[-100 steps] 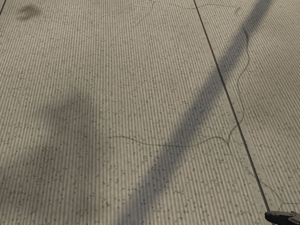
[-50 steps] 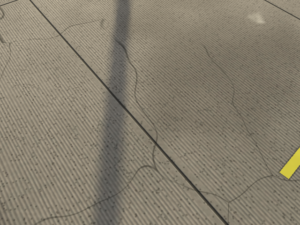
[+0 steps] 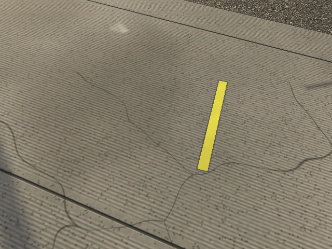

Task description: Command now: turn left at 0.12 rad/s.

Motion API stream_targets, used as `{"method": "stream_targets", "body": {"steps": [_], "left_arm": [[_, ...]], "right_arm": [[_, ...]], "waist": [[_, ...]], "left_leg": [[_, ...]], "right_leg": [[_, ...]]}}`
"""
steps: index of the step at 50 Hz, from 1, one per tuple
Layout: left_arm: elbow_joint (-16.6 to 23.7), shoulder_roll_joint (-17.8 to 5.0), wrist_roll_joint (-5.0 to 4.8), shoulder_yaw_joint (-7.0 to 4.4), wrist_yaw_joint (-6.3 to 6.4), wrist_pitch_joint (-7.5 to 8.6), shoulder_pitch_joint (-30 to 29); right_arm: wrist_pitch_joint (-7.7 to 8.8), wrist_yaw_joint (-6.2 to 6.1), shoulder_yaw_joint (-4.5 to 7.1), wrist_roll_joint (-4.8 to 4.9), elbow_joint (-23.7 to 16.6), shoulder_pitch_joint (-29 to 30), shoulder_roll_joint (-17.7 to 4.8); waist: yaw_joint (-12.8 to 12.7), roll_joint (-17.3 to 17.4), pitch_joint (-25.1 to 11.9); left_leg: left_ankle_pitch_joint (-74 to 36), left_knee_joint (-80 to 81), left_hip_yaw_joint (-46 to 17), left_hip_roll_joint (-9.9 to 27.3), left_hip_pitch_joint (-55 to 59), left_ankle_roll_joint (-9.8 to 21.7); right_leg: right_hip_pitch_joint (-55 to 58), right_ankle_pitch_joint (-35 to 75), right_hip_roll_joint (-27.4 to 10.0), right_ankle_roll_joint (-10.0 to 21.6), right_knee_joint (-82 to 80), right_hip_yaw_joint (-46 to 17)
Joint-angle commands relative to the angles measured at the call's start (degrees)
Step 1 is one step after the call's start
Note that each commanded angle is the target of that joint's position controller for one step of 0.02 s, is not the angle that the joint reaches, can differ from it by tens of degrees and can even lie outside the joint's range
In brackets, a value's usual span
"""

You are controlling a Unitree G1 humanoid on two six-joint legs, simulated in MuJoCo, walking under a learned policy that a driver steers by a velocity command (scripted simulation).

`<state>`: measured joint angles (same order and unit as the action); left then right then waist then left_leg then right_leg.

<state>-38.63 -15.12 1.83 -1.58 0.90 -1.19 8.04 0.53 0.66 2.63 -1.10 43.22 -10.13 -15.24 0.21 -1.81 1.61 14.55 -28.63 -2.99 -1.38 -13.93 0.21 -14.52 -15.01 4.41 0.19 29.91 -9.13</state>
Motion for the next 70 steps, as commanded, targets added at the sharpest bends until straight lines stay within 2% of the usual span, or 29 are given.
{"method": "stream_targets", "body": {"steps": [1,3,7,8,10,12,13,14,16,22,24,25,27,28,29,30,31,33,35,38,42,44,46,47,48,49,51,59,70], "left_arm": [[1.9,-9.0,-0.01,-2.91,0.74,0.69,0.8],[2.3,-8.3,-0.4,-2.97,1.08,0.56,0.5],[1.7,-6.8,-1.0,-3.41,1.22,1.53,1.5],[1.7,-6.0,-0.99,-3.4,1.04,1.78,2.4],[1.7,-5.6,-1.17,-3.61,0.5,2.46,3.0],[0.7,-8.3,-1.6,-4.46,0.38,3.5,8.3],[-0.3,-11.8,-1.77,-5.35,0.17,4.13,11.7],[-0.4,-12.2,-1.09,-5.47,0.23,4.9,11.5],[0.4,-9.8,-1.92,-4.66,1.03,5.43,9.3],[-0.4,-11.8,-2.25,-4.78,0.43,4.69,8.2],[-1.5,-13.8,-2.77,-5.24,-0.03,4.02,9.8],[-1.8,-14.2,-3.23,-5.27,-0.2,3.81,9.3],[-2.4,-11.1,-3.18,-4.11,-0.48,4.46,9.8],[-1.1,-7.7,-1.03,-2.8,-0.49,5.07,10.5],[0.3,-3.3,-0.22,-0.98,-0.53,5.44,15.3],[-1.7,-9.7,-2.2,-2.66,-0.5,4.89,13.7],[-1.2,-10.7,-3.43,-3.01,-0.42,4.19,11.0],[-1.6,-9.5,-2.02,-2.81,0.72,2.98,8.4],[-2.8,-8.1,-1.6,-2.63,1.06,1.92,10.6],[-3.3,-5.5,-1.24,-1.73,1.33,1.51,10.3],[-2.4,-6.1,-1.5,-1.65,1.21,0.77,5.8],[-2.4,-5.9,-1.39,-1.67,1.08,0.68,4.9],[-1.9,-6.5,-0.29,-1.55,1.12,1.14,4.1],[-1.1,-9.1,-0.36,-1.95,1.42,1.26,3.9],[-2.2,-11.7,-1.35,-2.85,1.42,1.19,2.2],[-2.1,-8.4,-1.61,-2.44,1.01,1.27,1.9],[-2.6,-5.9,-0.93,-1.63,0.79,1.72,1.5],[-5.4,-6.5,-1.45,-1.68,1.14,2.05,1.8],[-11.3,-6.3,-1.51,-1.86,1.7,1.35,1.7]], "right_arm": [[1.49,0.17,1.46,0.62,-5.3,5.8,-9.4],[1.57,-0.4,1.88,1.34,-5.4,4.7,-11.2],[0.15,-1.55,2.3,2.0,-6.8,3.1,-11.2],[-0.3,-1.8,2.2,2.16,-7.0,2.7,-10.6],[-1.05,-2.05,1.96,2.39,-8.0,2.9,-9.3],[-0.57,-1.98,1.46,2.5,-10.2,5.3,-7.6],[0.07,-1.68,1.07,2.86,-11.8,7.3,-6.2],[0.67,-1.41,1.53,2.68,-12.8,9.0,-7.8],[1.12,-0.55,2.0,2.83,-11.5,5.6,-8.3],[1.64,2.17,-0.08,2.22,-13.8,8.9,-3.9],[1.65,2.23,0.35,2.31,-14.1,7.5,-5.3],[1.56,2.11,0.89,2.29,-13.6,5.1,-6.2],[1.05,1.07,3.04,1.87,-10.8,-4.1,-10.0],[0.66,0.05,4.02,1.4,-10.6,-9.8,-13.8],[0.27,-0.54,3.99,-0.31,-12.4,-9.0,-19.2],[0.43,-0.06,3.23,0.34,-11.7,-9.7,-14.7],[0.78,0.14,2.46,0.78,-11.1,-6.7,-12.7],[1.22,0.33,1.28,1.03,-10.5,-1.1,-8.8],[1.73,0.34,0.89,-0.11,-10.3,2.7,-7.6],[2.17,-0.12,0.79,-0.06,-9.1,4.2,-6.7],[1.1,-0.42,0.9,0.17,-6.9,2.6,-7.4],[0.81,-0.18,0.35,0.46,-6.1,3.5,-6.4],[1.15,0.1,-0.62,0.4,-4.6,1.5,-4.1],[1.56,0.32,-0.79,-0.53,-3.9,-0.8,-3.9],[1.74,0.43,-0.44,-0.39,-3.6,-3.8,-4.6],[1.61,0.21,-0.4,-0.46,-3.3,-1.1,-5.8],[1.1,-0.28,-0.42,0.08,-3.5,0.9,-5.1],[0.09,-0.79,-0.18,0.58,-1.2,-0.7,-4.9],[-0.22,-1.32,0.16,0.71,3.6,-0.6,-5.5]], "waist": [[-2.1,9.3,-2.1],[-1.8,10.3,-1.1],[-0.7,9.1,-3.3],[-1.0,8.7,-5.1],[-1.4,5.4,-3.4],[-3.9,-2.6,0.1],[-4.9,-9.1,1.7],[-5.0,-8.9,4.0],[-3.1,-3.1,2.4],[-4.6,-3.8,2.1],[-3.9,-4.9,0.3],[-1.9,-5.0,-1.0],[3.0,-1.9,-6.0],[5.0,5.3,-11.3],[1.7,20.2,-18.5],[4.7,12.4,-20.7],[3.4,10.9,-13.4],[0.9,6.3,-7.4],[-2.2,7.5,-7.0],[-2.8,7.7,-7.5],[-0.6,7.9,-6.3],[-1.3,7.2,-4.2],[-1.8,4.3,-3.1],[-0.2,0.8,-3.8],[2.7,-5.0,-3.3],[-0.1,-3.2,-2.9],[-0.4,-2.4,-3.2],[-0.2,0.9,-4.4],[-0.2,2.5,-2.5]], "left_leg": [[-3.5,9.5,-11.5,8.3,-3.0,4.7],[-5.2,8.9,-13.8,8.7,-2.7,5.0],[-11.3,5.8,-17.7,8.7,0.0,7.5],[-5.7,5.6,-18.2,8.0,0.0,7.7],[13.1,4.3,-17.5,5.1,-5.0,7.2],[21.4,-6.5,-9.1,-0.9,-19.1,3.9],[16.9,-17.3,-3.3,-3.3,-27.0,2.5],[17.3,-27.4,-3.9,0.9,-32.7,1.8],[12.1,-33.3,-5.2,4.0,-35.0,1.1],[1.7,-17.0,3.6,5.2,-19.2,-1.5],[-0.2,-11.4,5.9,2.5,-11.6,-1.0],[-3.8,-7.2,6.4,1.3,-6.9,-0.1],[-11.7,-0.6,6.2,-1.3,8.2,2.7],[-26.9,-1.1,-3.9,7.0,20.3,5.0],[-36.9,4.4,-29.9,24.9,27.4,17.4],[-30.1,7.6,-32.1,24.4,23.3,19.8],[-26.8,7.6,-24.0,21.9,18.6,18.2],[-24.8,8.5,-15.7,16.5,8.8,14.0],[-29.8,10.4,-9.8,13.6,0.7,13.1],[-31.5,10.8,-6.0,12.2,-1.3,13.6],[-17.1,12.0,-8.2,12.7,-1.4,13.7],[-7.8,11.8,-9.0,11.8,-3.1,12.4],[-1.5,10.3,-8.2,8.7,-5.6,7.9],[2.2,8.5,-6.5,6.0,-6.6,5.5],[2.9,9.1,-3.4,2.9,-5.8,3.8],[1.9,7.5,-2.2,2.4,-3.0,2.9],[-3.7,6.1,-2.1,2.9,-1.6,3.3],[-16.8,4.0,-1.8,3.3,3.3,3.7],[-17.1,5.6,-2.3,3.9,4.6,3.6]], "right_leg": [[5.1,1.2,-3.1,-0.6,-1.8,0.8],[3.5,2.2,-3.0,-0.5,-1.4,1.8],[1.5,2.0,-2.2,-0.9,0.5,4.3],[2.2,-2.1,-1.8,-0.7,0.0,5.0],[3.0,-11.7,-2.8,1.2,-2.7,4.3],[9.8,-23.7,-10.9,7.1,-11.0,-7.3],[13.8,-27.4,-20.6,12.2,-18.3,-20.7],[13.6,-22.9,-26.6,15.7,-19.4,-26.4],[16.1,-16.5,-24.8,14.1,-18.3,-19.5],[7.1,8.5,-16.4,9.1,-18.4,4.6],[5.5,15.3,-17.0,8.7,-15.3,5.9],[4.8,18.4,-17.4,7.7,-12.3,6.6],[1.4,27.5,-14.0,3.8,1.2,11.3],[-7.4,11.9,-10.4,-0.6,14.9,14.9],[-19.6,-23.4,-3.6,-4.8,33.7,12.4],[-19.3,-23.0,-5.1,-5.4,40.8,4.9],[-22.5,-20.3,-7.0,-5.0,42.7,6.0],[-20.5,-13.8,-9.9,-4.3,36.5,5.8],[-11.2,-8.1,-9.7,-4.5,31.6,6.1],[-5.4,-5.2,-9.1,-4.9,19.6,6.4],[-1.3,-1.3,-8.2,-4.4,9.1,6.3],[2.0,2.2,-7.7,-3.4,2.2,6.6],[8.6,13.2,-9.5,-1.8,-6.3,4.2],[11.2,20.6,-12.9,-0.5,-5.8,1.4],[8.5,15.1,-11.9,1.3,-3.0,2.4],[5.7,10.2,-10.1,1.2,-3.7,3.3],[5.5,12.5,-9.3,-0.4,-4.2,3.8],[6.3,17.3,-8.5,-1.0,-3.3,4.7],[6.7,14.3,-7.7,-1.5,-5.2,5.4]]}}
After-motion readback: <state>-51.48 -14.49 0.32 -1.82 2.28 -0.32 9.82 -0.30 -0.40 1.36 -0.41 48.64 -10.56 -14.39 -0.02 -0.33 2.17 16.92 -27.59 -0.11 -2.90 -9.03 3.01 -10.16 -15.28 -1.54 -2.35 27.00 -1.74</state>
